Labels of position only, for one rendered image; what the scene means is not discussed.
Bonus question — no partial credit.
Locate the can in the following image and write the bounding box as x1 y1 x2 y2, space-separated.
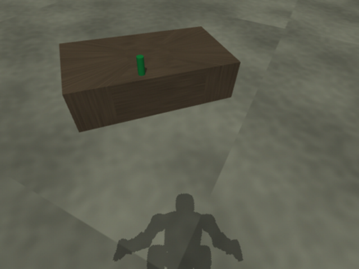
136 55 145 76

